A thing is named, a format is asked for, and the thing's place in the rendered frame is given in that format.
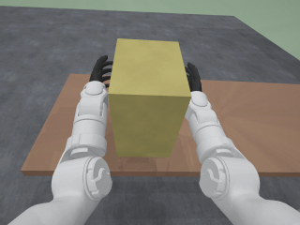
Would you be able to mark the right robot forearm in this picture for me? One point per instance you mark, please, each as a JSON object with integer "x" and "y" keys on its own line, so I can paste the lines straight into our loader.
{"x": 206, "y": 130}

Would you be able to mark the carton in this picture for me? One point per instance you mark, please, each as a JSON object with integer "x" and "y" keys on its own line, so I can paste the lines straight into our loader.
{"x": 148, "y": 96}

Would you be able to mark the robot right hand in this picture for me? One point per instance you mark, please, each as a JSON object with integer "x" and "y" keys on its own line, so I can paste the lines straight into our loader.
{"x": 194, "y": 79}

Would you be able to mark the table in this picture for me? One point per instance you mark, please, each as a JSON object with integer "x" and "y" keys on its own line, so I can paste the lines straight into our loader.
{"x": 261, "y": 118}

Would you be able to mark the left robot forearm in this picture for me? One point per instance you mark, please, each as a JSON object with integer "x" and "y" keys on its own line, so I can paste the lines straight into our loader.
{"x": 89, "y": 125}

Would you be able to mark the robot left upper arm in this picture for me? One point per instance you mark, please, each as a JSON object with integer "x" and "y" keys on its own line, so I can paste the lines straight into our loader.
{"x": 78, "y": 185}

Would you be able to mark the robot right upper arm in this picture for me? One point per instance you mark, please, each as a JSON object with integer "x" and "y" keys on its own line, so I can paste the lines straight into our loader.
{"x": 233, "y": 184}

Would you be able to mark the robot left hand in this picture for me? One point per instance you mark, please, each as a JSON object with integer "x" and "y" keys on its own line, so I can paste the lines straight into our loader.
{"x": 98, "y": 71}

